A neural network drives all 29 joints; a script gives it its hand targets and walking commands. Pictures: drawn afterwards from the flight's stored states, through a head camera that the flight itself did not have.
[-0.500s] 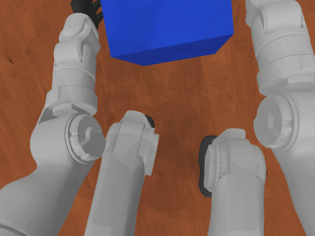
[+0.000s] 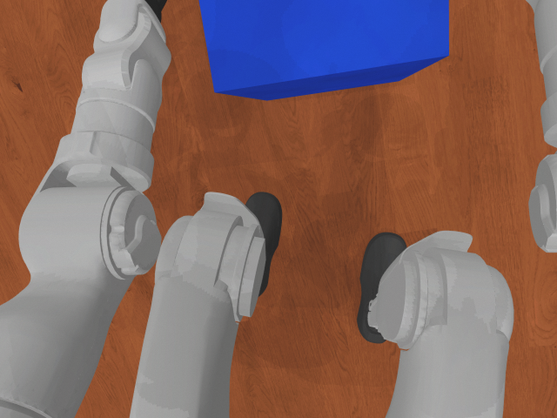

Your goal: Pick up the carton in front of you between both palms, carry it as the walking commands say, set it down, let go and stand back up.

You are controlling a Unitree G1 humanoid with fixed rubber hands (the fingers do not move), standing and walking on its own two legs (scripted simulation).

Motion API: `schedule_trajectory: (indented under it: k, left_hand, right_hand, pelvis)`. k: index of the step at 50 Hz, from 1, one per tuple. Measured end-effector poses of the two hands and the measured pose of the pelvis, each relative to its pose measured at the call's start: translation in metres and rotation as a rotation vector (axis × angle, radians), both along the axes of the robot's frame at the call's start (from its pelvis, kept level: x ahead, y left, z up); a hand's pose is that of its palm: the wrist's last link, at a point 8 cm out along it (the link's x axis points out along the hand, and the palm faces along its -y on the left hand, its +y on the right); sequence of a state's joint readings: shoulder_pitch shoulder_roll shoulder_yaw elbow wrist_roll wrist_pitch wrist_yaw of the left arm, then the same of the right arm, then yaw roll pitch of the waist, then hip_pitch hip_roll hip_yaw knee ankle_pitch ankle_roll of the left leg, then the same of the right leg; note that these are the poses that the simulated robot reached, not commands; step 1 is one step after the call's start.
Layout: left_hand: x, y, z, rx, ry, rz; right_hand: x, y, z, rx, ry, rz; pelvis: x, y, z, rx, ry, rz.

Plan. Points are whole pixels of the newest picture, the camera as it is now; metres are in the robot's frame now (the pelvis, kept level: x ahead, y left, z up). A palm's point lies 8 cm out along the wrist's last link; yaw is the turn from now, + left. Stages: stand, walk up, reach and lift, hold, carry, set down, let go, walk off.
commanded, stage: set down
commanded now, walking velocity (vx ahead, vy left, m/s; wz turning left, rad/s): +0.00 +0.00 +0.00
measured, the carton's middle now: out of the picture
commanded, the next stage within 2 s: let go in 0.94 s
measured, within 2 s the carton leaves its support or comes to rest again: neither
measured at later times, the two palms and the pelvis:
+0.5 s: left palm out of the picture +0.52 +0.23 +0.01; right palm out of the picture +0.61 -0.15 +0.01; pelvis +0.01 +0.00 +0.11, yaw +0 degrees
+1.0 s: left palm out of the picture +0.51 +0.23 +0.16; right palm out of the picture +0.61 -0.15 +0.16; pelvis +0.03 +0.00 +0.25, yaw -2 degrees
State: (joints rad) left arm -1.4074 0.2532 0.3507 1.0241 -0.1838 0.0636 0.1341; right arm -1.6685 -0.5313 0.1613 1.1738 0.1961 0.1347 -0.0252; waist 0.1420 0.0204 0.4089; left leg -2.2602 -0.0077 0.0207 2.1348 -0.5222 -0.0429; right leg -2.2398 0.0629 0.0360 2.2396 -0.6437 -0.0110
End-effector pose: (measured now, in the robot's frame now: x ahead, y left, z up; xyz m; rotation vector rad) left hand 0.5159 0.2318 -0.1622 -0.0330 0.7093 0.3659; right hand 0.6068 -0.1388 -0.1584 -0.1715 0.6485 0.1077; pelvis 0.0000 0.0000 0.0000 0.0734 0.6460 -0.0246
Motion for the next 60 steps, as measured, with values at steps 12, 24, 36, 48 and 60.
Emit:
schedule_trajectory:
  k: [12,24,36,48,60]
  left_hand:
    - [0.001,0.0,0.096,-0.009,-0.063,0.02]
    - [0.002,-0.002,0.164,0.007,-0.07,0.013]
    - [0.0,0.003,0.238,0.009,-0.074,0.016]
    - [-0.005,0.003,0.309,0.01,-0.077,0.004]
    - [-0.04,-0.004,0.351,0.055,-0.002,-0.194]
  right_hand:
    - [0.003,0.007,0.095,-0.013,0.003,-0.017]
    - [0.005,-0.006,0.162,-0.008,-0.001,-0.018]
    - [0.007,-0.009,0.234,-0.007,0.0,-0.004]
    - [0.005,-0.013,0.308,0.0,0.01,-0.002]
    - [-0.056,-0.028,0.347,-0.065,0.027,-0.125]
  pelvis:
    - [0.0,0.003,0.051,-0.021,0.066,0.027]
    - [0.006,0.003,0.11,-0.026,0.156,0.017]
    - [0.018,0.0,0.174,-0.023,0.193,0.012]
    - [0.03,-0.001,0.241,-0.034,0.177,0.008]
    - [0.052,0.007,0.299,-0.06,0.113,-0.002]
